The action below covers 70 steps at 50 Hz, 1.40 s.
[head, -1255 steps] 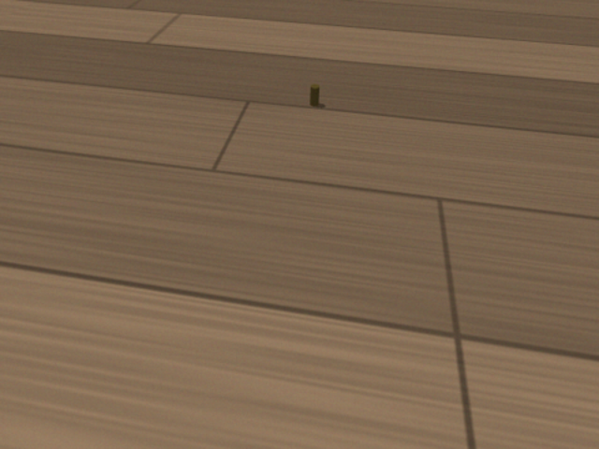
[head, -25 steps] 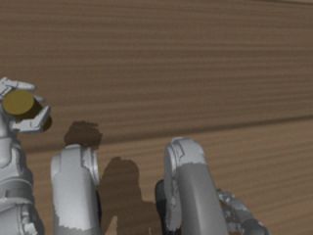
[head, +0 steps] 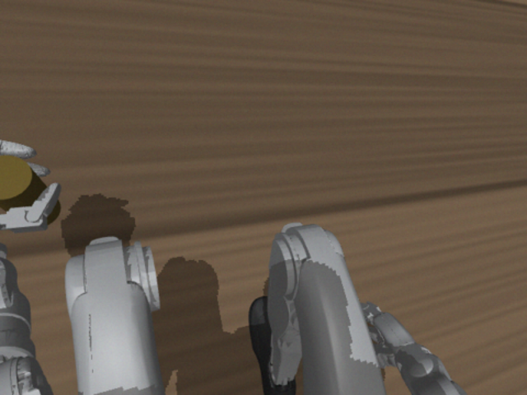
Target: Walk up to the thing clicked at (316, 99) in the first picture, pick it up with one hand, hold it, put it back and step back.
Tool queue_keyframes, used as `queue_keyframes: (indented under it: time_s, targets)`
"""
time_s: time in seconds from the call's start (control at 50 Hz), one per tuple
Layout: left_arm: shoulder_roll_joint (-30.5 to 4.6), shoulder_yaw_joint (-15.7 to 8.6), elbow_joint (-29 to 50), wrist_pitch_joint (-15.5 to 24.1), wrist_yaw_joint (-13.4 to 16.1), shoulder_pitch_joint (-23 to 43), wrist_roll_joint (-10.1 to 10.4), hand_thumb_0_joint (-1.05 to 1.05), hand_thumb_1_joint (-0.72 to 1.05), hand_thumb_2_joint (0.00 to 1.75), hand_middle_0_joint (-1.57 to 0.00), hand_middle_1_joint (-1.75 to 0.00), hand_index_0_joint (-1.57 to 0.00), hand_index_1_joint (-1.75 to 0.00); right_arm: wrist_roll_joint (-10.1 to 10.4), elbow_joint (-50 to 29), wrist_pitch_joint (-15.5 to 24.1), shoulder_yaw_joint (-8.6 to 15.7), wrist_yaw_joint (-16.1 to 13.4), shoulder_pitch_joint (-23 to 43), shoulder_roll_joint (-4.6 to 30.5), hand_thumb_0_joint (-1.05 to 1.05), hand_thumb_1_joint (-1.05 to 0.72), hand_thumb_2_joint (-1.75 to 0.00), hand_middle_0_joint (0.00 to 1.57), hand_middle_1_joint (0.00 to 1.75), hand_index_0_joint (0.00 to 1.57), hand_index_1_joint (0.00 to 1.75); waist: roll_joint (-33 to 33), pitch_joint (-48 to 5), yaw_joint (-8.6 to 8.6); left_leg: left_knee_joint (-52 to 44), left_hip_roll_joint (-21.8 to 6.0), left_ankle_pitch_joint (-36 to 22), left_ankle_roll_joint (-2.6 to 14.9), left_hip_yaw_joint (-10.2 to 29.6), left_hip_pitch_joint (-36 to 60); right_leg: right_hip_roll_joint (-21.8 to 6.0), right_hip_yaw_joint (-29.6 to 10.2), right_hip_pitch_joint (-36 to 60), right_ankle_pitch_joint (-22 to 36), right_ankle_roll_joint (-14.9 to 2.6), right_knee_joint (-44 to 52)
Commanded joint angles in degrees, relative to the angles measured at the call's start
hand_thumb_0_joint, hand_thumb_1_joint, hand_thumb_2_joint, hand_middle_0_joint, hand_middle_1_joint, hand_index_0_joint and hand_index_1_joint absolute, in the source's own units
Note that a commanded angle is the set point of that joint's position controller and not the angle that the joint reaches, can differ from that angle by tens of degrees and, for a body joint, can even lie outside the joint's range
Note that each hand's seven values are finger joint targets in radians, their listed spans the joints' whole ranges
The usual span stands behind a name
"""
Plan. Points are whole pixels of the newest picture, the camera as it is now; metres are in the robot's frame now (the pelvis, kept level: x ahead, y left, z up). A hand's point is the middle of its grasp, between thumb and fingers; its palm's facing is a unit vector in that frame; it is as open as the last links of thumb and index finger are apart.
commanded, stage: lower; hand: left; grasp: from the side
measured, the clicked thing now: (23, 195) +0.39 +0.29 -0.11
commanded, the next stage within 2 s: loosen in 1.56 s
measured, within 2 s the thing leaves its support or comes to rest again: rests again in 1.52 s
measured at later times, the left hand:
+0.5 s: hand (36, 196) +0.40 +0.29 -0.15, palm faces +0.29 -0.96 -0.03, open 7.9 cm
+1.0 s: hand (45, 201) +0.40 +0.29 -0.19, palm faces +0.32 -0.95 -0.02, open 7.9 cm
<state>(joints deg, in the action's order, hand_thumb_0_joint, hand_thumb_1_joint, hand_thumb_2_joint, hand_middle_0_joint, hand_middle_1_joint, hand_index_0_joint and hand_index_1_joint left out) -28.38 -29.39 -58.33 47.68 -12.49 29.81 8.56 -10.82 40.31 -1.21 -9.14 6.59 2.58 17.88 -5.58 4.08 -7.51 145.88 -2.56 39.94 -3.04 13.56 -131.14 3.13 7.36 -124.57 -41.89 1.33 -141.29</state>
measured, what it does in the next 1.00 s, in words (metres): stands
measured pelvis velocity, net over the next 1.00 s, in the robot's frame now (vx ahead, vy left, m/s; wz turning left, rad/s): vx -0.01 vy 0.01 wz -0.10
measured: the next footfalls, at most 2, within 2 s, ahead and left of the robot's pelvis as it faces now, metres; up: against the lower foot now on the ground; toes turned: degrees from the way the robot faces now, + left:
none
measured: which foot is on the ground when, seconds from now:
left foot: down 0.00-1.00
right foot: down 0.00-1.00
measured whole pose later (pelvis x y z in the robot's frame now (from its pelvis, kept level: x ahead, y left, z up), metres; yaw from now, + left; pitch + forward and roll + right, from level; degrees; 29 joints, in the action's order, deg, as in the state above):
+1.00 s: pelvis -0.01 +0.01 -0.02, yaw -6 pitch +13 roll -15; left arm -43.3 -32.9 -77.0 61.8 -5.8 31.0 8.3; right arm -19.3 34.2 -0.6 -25.4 7.8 10.5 21.3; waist -14.7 16.7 -12.0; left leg 153.3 -2.0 40.4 -2.7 22.1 -127.8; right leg 6.1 13.2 -118.8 -39.0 3.5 -142.2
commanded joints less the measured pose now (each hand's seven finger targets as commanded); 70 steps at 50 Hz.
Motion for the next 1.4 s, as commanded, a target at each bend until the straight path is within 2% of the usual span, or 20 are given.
queue_keyframes:
  time_s: [0.0,0.02,0.08,0.12,0.2,0.22,0.26,0.28,0.32,0.34,0.38,0.44,0.6,0.72,0.82,0.84,0.94,0.96,1.14,1.38]
  targets:
    - [-12.23,-1.90,8.70,5.26,1.33,12.02,1.59,0.00,0.31,1.25,-1.29,-1.40,-1.30,-1.40,-0.49,-2.90,0.42,3.71,-0.44,-4.86,15.35,0.00,-0.91,-0.91,0.20,0.30,0.20,0.30,16.59,-36.10,-1.46,-14.37,-0.29,-7.19,2.74,-6.26,23.72,1.66,4.46,16.79,12.77,-2.95,14.20]
    - [-9.62,0.81,6.91,5.71,1.16,12.80,1.97,0.00,0.30,1.24,-1.28,-1.39,-1.29,-1.38,-0.46,-3.45,0.60,2.69,-0.30,-3.52,14.72,0.00,-0.92,-0.91,0.20,0.30,0.20,0.30,15.18,-33.73,-2.77,-13.85,-0.23,-5.41,2.94,-6.01,21.40,1.70,4.77,16.66,11.58,-2.73,14.40]
    - [-13.57,-2.48,3.45,7.16,1.69,11.09,2.31,0.00,0.33,1.23,-1.25,-1.36,-1.27,-1.36,-0.98,-3.68,0.62,1.78,-0.26,-3.33,15.98,0.00,-0.91,-0.91,0.20,0.30,0.20,0.30,13.12,-33.07,-2.32,-12.78,-0.36,-5.87,3.07,-5.33,21.26,2.06,5.46,17.70,12.00,-2.54,14.19]
    - [-14.28,-2.14,3.01,8.58,1.61,12.06,2.16,0.00,0.35,1.23,-1.28,-1.38,-1.30,-1.37,-1.57,-4.13,0.54,0.83,-0.11,-2.75,16.28,0.00,-0.91,-0.90,0.20,0.30,0.20,0.30,13.89,-33.49,-2.73,-12.46,-0.52,-6.61,2.85,-4.90,22.41,2.18,5.79,18.41,12.53,-2.51,13.68]
    - [-18.50,-3.84,2.21,11.25,2.12,14.26,1.68,0.00,0.37,1.23,-1.28,-1.38,-1.30,-1.37,-2.73,-4.60,0.73,-1.15,-0.11,-0.79,16.96,0.00,-0.92,-0.91,0.20,0.30,0.20,0.30,16.35,-33.17,-3.33,-12.03,-0.93,-6.33,2.63,-4.49,23.00,2.39,5.96,19.87,12.46,-2.46,13.05]
    - [-19.99,-5.40,1.75,11.61,2.40,13.62,1.76,0.00,0.37,1.23,-1.28,-1.38,-1.30,-1.37,-3.00,-4.41,0.72,-1.30,-0.18,-1.06,17.25,0.00,-0.91,-0.90,0.20,0.30,0.20,0.30,16.59,-33.68,-3.11,-11.58,-1.06,-7.14,2.67,-4.51,23.61,2.60,5.88,20.51,13.38,-2.43,13.18]
    - [-18.02,-3.42,0.68,12.52,2.22,14.27,1.93,0.00,0.36,1.21,-1.27,-1.36,-1.29,-1.35,-3.52,-4.97,0.80,-2.42,-0.14,0.13,17.55,0.00,-0.92,-0.91,0.20,0.30,0.20,0.30,17.55,-32.27,-4.45,-11.81,-1.21,-7.49,2.27,-3.90,24.51,2.50,6.52,19.83,13.59,-2.47,12.66]
    - [-20.75,-5.41,1.22,13.00,2.33,13.92,1.85,0.00,0.35,1.21,-1.27,-1.36,-1.29,-1.35,-3.86,-4.87,0.88,-2.49,-0.18,0.22,18.08,0.00,-0.92,-0.91,0.20,0.30,0.20,0.30,18.74,-32.80,-3.77,-11.62,-1.34,-7.98,2.14,-3.80,25.05,2.65,6.49,20.37,14.24,-2.59,12.40]
    - [-21.37,-5.22,-0.67,13.28,2.35,12.73,1.19,0.00,0.35,1.20,-1.26,-1.35,-1.27,-1.34,-4.59,-4.71,0.64,-3.19,-0.23,0.00,18.63,0.00,-0.92,-0.91,0.20,0.30,0.20,0.30,20.35,-32.93,-4.20,-11.48,-1.52,-10.41,1.72,-3.42,26.93,2.62,6.89,21.06,16.07,-2.55,11.70]
    - [-18.79,-2.65,-2.32,13.32,2.02,11.89,1.09,0.00,0.35,1.20,-1.26,-1.35,-1.28,-1.34,-4.56,-4.84,0.65,-3.62,-0.09,1.11,18.30,0.00,-0.92,-0.91,0.20,0.30,0.20,0.30,19.91,-31.25,-4.53,-11.78,-1.62,-9.32,1.64,-3.05,26.56,2.65,7.21,19.23,14.91,-2.69,11.63]
    - [-22.93,-5.82,-1.73,13.64,2.68,12.03,0.75,0.00,0.32,1.20,-1.27,-1.36,-1.28,-1.35,-5.16,-4.87,0.32,-3.81,-0.20,0.83,19.44,0.00,-0.93,-0.91,0.20,0.30,0.20,0.30,22.61,-31.81,-4.29,-12.03,-1.75,-10.66,1.28,-2.66,28.76,2.64,7.78,19.46,16.00,-2.78,11.19]
    - [-20.64,-3.51,-2.76,13.81,2.64,11.09,1.18,0.00,0.32,1.21,-1.26,-1.36,-1.28,-1.35,-5.62,-5.28,0.31,-4.52,0.11,1.87,20.25,0.00,-0.93,-0.91,0.20,0.30,0.20,0.30,22.84,-29.77,-5.30,-12.04,-1.80,-11.42,0.97,-1.81,28.88,2.59,8.69,18.69,16.85,-2.82,10.42]
    - [-21.50,-2.68,-5.80,15.68,4.51,13.42,1.90,0.00,0.34,1.23,-1.28,-1.38,-1.30,-1.36,-6.54,-6.47,0.46,-6.88,0.39,3.83,21.12,0.00,-0.91,-0.90,0.20,0.30,0.20,0.30,18.81,-25.78,-7.71,-10.86,-1.55,-6.13,1.59,-0.53,24.88,3.09,10.16,19.83,14.11,-2.10,11.50]
    - [-25.77,-4.36,-8.41,17.85,6.20,13.90,0.92,0.00,0.38,1.23,-1.27,-1.36,-1.29,-1.35,-7.53,-6.64,0.52,-8.58,0.25,4.84,21.46,0.00,-0.90,-0.90,0.20,0.30,0.20,0.30,18.25,-24.41,-7.43,-9.51,-1.67,-5.34,2.03,-0.53,23.40,3.52,9.95,21.13,14.14,-2.03,11.77]
    - [-26.86,-5.32,-10.21,19.03,6.81,12.05,0.51,0.00,0.37,1.23,-1.27,-1.35,-1.29,-1.34,-8.24,-7.35,0.51,-9.37,0.29,5.84,22.30,0.00,-0.91,-0.90,0.20,0.30,0.20,0.30,20.45,-22.77,-7.55,-10.34,-2.07,-5.98,1.45,-0.01,24.61,3.69,10.98,20.90,14.23,-2.16,11.02]
    - [-24.61,-4.16,-10.29,19.05,6.66,11.25,0.59,0.00,0.37,1.24,-1.28,-1.37,-1.30,-1.37,-8.44,-7.75,0.56,-9.41,0.28,6.19,22.45,0.00,-0.91,-0.90,0.20,0.30,0.20,0.30,20.26,-23.12,-7.92,-10.47,-2.21,-7.09,1.22,0.29,26.13,3.69,11.40,21.00,15.06,-1.98,10.78]
    - [-26.76,-4.78,-9.21,19.33,7.15,10.89,0.64,0.00,0.33,1.22,-1.26,-1.35,-1.28,-1.34,-8.69,-7.52,0.52,-9.89,0.42,6.00,23.12,0.00,-0.91,-0.90,0.20,0.30,0.20,0.30,21.71,-22.86,-8.06,-10.61,-2.32,-7.01,1.09,0.88,26.30,3.92,12.11,21.18,15.35,-2.08,10.37]
    - [-25.33,-3.84,-9.95,19.25,7.19,10.27,0.72,0.00,0.34,1.24,-1.26,-1.36,-1.28,-1.36,-8.67,-7.60,0.55,-9.88,0.46,6.41,23.12,0.00,-0.90,-0.90,0.20,0.30,0.20,0.30,21.30,-22.28,-8.38,-10.70,-2.34,-7.31,1.05,1.16,26.58,3.94,12.33,20.69,15.64,-2.00,10.26]
    - [-25.20,-2.66,-10.11,20.48,8.97,11.43,0.69,0.00,0.38,1.26,-1.27,-1.36,-1.28,-1.36,-9.09,-7.57,0.87,-10.64,0.57,6.53,23.36,0.00,-0.90,-0.90,0.20,0.30,0.20,0.30,20.02,-20.66,-9.68,-9.85,-2.40,-6.77,1.30,1.89,25.89,4.32,12.96,21.25,15.98,-1.62,10.69]
    - [-26.65,-3.47,-12.55,21.76,10.30,9.18,0.06,0.00,0.38,1.27,-1.29,-1.36,-1.30,-1.36,-9.71,-8.50,0.76,-11.43,0.80,8.25,24.03,0.00,-0.89,-0.90,0.20,0.30,0.20,0.30,20.65,-18.52,-9.32,-10.51,-2.78,-5.99,0.96,2.84,26.31,4.74,14.21,20.26,14.90,-1.81,10.11]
